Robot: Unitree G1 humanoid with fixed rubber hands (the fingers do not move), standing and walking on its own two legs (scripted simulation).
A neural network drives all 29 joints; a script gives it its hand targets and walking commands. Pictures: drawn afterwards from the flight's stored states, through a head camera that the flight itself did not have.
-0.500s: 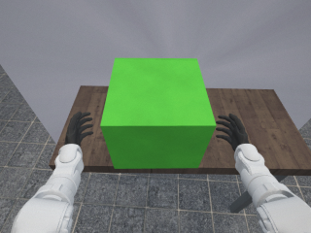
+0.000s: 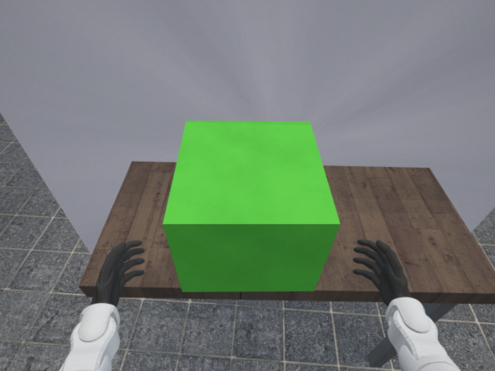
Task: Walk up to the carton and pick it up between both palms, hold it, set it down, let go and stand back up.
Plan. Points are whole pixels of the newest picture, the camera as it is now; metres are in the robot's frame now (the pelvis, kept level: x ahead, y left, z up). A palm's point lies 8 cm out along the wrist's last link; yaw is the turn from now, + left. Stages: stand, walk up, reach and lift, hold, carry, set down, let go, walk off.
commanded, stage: set down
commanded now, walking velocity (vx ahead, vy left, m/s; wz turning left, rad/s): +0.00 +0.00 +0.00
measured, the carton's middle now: (248, 203) +0.47 +0.03 +0.01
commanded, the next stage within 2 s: none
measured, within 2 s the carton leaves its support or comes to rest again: neither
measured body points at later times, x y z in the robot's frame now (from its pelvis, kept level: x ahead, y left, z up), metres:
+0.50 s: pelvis +0.00 -0.01 +0.01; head -0.02 +0.00 +0.45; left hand +0.22 +0.24 +0.00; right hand +0.24 -0.23 -0.01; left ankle +0.04 +0.12 -0.74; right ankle -0.03 -0.10 -0.74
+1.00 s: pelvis +0.01 -0.01 +0.01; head +0.00 +0.00 +0.46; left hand +0.21 +0.24 -0.02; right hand +0.22 -0.23 -0.02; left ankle +0.04 +0.12 -0.74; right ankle -0.03 -0.10 -0.74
